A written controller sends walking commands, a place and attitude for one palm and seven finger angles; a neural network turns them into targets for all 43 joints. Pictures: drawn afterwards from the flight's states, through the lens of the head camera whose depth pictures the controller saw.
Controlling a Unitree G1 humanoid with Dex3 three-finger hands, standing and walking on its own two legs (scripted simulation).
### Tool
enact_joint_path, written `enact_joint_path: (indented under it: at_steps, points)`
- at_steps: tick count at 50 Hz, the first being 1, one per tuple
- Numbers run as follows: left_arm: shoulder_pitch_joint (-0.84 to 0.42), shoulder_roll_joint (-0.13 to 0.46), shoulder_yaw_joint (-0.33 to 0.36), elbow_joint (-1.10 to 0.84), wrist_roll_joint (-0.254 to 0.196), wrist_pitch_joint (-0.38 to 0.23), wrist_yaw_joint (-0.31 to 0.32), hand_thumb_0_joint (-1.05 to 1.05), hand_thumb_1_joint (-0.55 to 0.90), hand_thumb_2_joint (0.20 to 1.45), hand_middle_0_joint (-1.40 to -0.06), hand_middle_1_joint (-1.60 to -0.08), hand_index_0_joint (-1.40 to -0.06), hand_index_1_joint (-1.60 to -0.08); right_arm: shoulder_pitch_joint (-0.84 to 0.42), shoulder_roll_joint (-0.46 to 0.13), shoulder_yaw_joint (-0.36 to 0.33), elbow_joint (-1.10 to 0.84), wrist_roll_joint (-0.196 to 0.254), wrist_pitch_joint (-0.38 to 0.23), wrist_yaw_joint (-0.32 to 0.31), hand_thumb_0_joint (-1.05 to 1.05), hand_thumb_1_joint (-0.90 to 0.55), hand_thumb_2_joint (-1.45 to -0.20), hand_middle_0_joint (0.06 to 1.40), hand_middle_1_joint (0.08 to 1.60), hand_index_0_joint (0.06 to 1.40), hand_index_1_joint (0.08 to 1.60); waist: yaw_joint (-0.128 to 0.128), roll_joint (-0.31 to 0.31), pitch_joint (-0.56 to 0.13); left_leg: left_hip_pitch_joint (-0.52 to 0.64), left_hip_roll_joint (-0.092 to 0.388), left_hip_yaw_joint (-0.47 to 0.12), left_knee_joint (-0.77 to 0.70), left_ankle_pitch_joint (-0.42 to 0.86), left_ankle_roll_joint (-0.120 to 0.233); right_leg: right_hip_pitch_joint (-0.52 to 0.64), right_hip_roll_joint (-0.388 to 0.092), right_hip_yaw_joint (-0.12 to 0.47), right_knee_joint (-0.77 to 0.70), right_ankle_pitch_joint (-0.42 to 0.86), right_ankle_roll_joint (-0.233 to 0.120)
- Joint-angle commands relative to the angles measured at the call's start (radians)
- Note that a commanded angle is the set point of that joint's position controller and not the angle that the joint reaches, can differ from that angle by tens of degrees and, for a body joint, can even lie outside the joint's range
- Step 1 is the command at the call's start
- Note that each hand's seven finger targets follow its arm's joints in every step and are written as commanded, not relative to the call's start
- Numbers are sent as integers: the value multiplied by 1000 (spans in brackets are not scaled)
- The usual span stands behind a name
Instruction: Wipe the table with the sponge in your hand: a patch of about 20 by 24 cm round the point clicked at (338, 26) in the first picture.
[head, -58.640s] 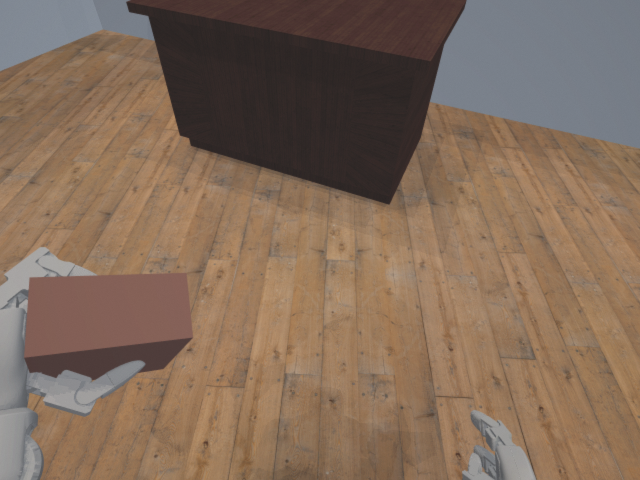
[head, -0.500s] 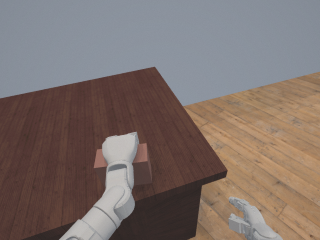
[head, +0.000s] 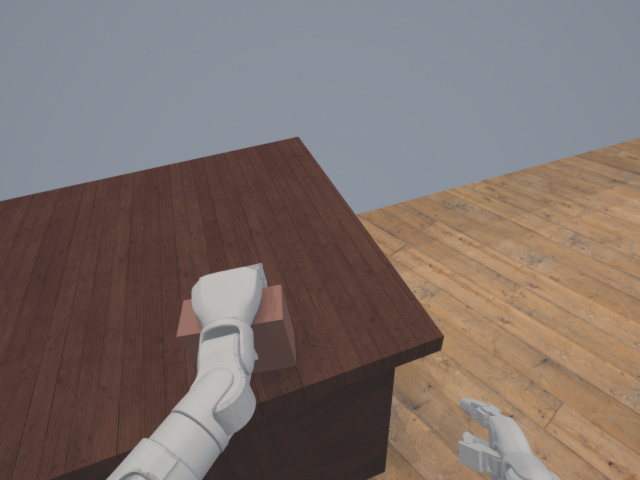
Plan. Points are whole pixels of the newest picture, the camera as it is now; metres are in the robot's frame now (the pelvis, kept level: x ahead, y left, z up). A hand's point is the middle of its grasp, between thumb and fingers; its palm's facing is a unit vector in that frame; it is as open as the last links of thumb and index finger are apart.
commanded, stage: slide back across to the middle lane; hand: left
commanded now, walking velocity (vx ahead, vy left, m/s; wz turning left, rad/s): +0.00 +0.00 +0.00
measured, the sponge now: (244, 341) +0.31 +0.16 +0.01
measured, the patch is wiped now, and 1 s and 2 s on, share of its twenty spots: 1.00 1.00 1.00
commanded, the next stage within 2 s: wipe forward along the middle lane in 0.36 s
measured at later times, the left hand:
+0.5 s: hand (205, 329) +0.29 +0.19 +0.07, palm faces +0.07 -0.21 -0.98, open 10.0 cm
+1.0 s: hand (203, 317) +0.31 +0.21 +0.06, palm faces -0.03 -0.09 -1.00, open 10.0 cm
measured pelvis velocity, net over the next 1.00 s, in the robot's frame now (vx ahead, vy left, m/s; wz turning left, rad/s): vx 0.00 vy -0.01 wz -0.01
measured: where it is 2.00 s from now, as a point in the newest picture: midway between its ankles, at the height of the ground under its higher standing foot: outside the picture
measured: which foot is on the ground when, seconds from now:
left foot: down 0.00-1.00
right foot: down 0.00-1.00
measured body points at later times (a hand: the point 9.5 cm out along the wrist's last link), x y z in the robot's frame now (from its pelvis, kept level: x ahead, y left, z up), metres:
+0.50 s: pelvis +0.02 -0.01 +0.00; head -0.02 -0.05 +0.45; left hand +0.28 +0.20 +0.12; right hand +0.26 -0.22 -0.07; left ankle +0.01 +0.13 -0.73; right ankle +0.00 -0.07 -0.74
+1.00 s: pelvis +0.00 -0.01 +0.00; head -0.04 -0.05 +0.45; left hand +0.31 +0.21 +0.11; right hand +0.21 -0.23 -0.10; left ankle +0.01 +0.13 -0.73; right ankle +0.00 -0.07 -0.74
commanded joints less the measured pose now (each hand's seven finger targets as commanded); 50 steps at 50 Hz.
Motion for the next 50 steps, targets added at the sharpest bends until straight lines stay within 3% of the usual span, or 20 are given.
enact_joint_path:
  at_steps: [1,3,6,8,11,13,14,18,22,23,26,30,33,34,37,38,39,42,48,50]
  points:
    - [-128,99,106,-150,-17,11,-11,0,100,1300,-1200,-1600,-1200,-1600,-276,-88,-31,-189,-1,-61,-13,0,-900,-900,200,300,200,300,30,-165,-84,48,-37,-3,-51,143,54,48,-34,85,-144,142,1]
    - [-114,147,156,-195,-19,2,-17,0,100,1300,-1200,-1600,-1200,-1600,-280,-92,-31,-195,-4,-62,-15,0,-900,-900,200,300,200,300,35,-146,-87,53,-39,-13,-58,157,54,62,-29,104,-152,162,-4]
    - [-40,122,124,-236,-15,-8,-25,0,100,1300,-1200,-1600,-1200,-1600,-269,-89,-30,-201,-4,-66,-14,0,-900,-900,200,300,200,300,32,-147,-101,72,-40,-3,-50,203,55,87,-31,99,-135,251,-1]
    - [9,195,202,-267,-26,-13,-27,0,100,1300,-1200,-1600,-1200,-1600,-275,-94,-28,-203,-6,-68,-19,0,-900,-900,200,300,200,300,44,-150,-98,68,-41,-9,-53,214,53,111,-29,121,-141,290,-3]
    - [46,192,191,-299,-29,-22,-32,0,100,1300,-1200,-1600,-1200,-1600,-273,-93,-25,-203,-6,-72,-26,0,-900,-900,200,300,200,300,36,-160,-80,74,-43,0,-51,219,53,111,-34,130,-148,304,5]
    - [70,258,262,-336,-30,-28,-34,0,100,1300,-1200,-1600,-1200,-1600,-274,-99,-26,-201,-10,-73,-30,0,-900,-900,200,300,200,300,45,-129,-85,82,-44,-10,-53,232,50,122,-30,153,-147,332,-3]
    - [104,213,220,-345,-33,-31,-36,0,100,1300,-1200,-1600,-1200,-1600,-270,-90,-23,-207,-9,-73,-29,0,-900,-900,200,300,200,300,42,-126,-89,82,-43,-1,-53,247,52,136,-35,131,-134,365,2]
    - [159,288,296,-413,-43,-41,-45,0,100,1300,-1200,-1600,-1200,-1600,-272,-97,-22,-210,-14,-79,-37,0,-900,-900,200,300,200,300,48,-119,-81,94,-45,-10,-48,260,50,137,-33,164,-142,415,-1]
    - [184,261,263,-426,-41,-48,-58,0,100,1300,-1200,-1600,-1200,-1600,-264,-94,-21,-211,-13,-89,-43,0,-900,-900,200,300,200,300,38,-130,-62,94,-43,-10,-48,254,54,121,-34,150,-148,379,5]
    - [162,302,302,-443,-31,-50,-59,0,100,1300,-1200,-1600,-1200,-1600,-263,-101,-23,-209,-16,-92,-45,0,-900,-900,200,300,200,300,37,-104,-77,103,-45,-12,-48,252,54,123,-30,172,-150,379,0]
    - [130,255,254,-372,-21,-53,-64,0,100,1300,-1200,-1600,-1200,-1600,-250,-100,-20,-196,-15,-103,-52,0,-900,-900,200,300,200,300,21,-132,-30,81,-42,-11,-54,218,52,82,-30,148,-160,310,6]
    - [40,253,249,-307,3,-62,-63,0,100,1300,-1200,-1600,-1200,-1600,-238,-101,-22,-184,-16,-118,-65,0,-900,-900,200,300,200,300,18,-144,-47,79,-45,-7,-55,189,55,66,-30,138,-167,248,8]
    - [-50,320,304,-245,31,-71,-55,0,100,1300,-1200,-1600,-1200,-1600,-231,-109,-23,-168,-21,-124,-76,0,-900,-900,200,300,200,300,26,-128,-61,70,-48,-15,-64,158,52,53,-25,153,-174,184,0]
    - [-82,276,261,-225,39,-73,-52,0,100,1300,-1200,-1600,-1200,-1600,-224,-105,-22,-168,-20,-126,-78,0,-900,-900,200,300,200,300,19,-119,-77,66,-47,-4,-64,156,54,58,-29,123,-159,189,3]
    - [-90,281,272,-127,46,-76,-43,0,100,1300,-1200,-1600,-1200,-1600,-218,-106,-21,-153,-17,-140,-80,0,-900,-900,200,300,200,300,26,-160,-75,50,-50,-2,-58,152,50,57,-31,129,-160,207,7]
    - [-114,326,321,-119,45,-78,-41,0,100,1300,-1200,-1600,-1200,-1600,-212,-113,-24,-148,-21,-138,-82,0,-900,-900,200,300,200,300,31,-179,-94,45,-50,-11,-62,147,50,70,-27,143,-163,202,4]
    - [-116,281,285,-105,34,-80,-40,0,100,1300,-1200,-1600,-1200,-1600,-210,-109,-25,-153,-19,-138,-86,0,-900,-900,200,300,200,300,24,-178,-92,39,-50,1,-59,143,54,74,-34,129,-162,211,12]
    - [-152,277,280,-39,31,-83,-42,0,100,1300,-1200,-1600,-1200,-1600,-204,-114,-24,-142,-17,-140,-93,0,-900,-900,200,300,200,300,15,-182,-52,22,-50,-1,-60,115,50,33,-36,129,-176,163,14]
    - [-259,328,314,64,50,-120,-52,0,100,1300,-1200,-1600,-1200,-1600,-166,-122,-27,-135,-19,-141,-108,0,-900,-900,200,300,200,300,11,-149,-52,-3,-51,-12,-64,62,50,-8,-36,139,-191,57,8]
    - [-274,325,312,130,47,-138,-48,0,100,1300,-1200,-1600,-1200,-1600,-140,-124,-30,-128,-19,-143,-115,0,-900,-900,200,300,200,300,2,-186,-36,-22,-49,-2,-58,39,51,-22,-39,126,-194,16,16]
